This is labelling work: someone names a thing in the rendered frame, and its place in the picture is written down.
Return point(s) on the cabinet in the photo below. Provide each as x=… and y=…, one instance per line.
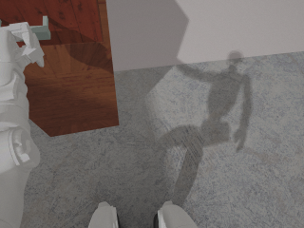
x=75, y=89

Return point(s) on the left robot shin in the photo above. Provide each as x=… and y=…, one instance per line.
x=102, y=204

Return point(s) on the robot left hand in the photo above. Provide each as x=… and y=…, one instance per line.
x=10, y=52

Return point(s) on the drawer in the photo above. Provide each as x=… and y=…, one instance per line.
x=69, y=21

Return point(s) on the robot right thigh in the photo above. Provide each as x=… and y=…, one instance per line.
x=172, y=216

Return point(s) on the handle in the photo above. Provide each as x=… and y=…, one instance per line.
x=42, y=32

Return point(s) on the left robot upper arm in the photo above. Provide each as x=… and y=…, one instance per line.
x=18, y=155

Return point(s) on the left robot forearm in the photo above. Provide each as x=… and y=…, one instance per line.
x=14, y=104

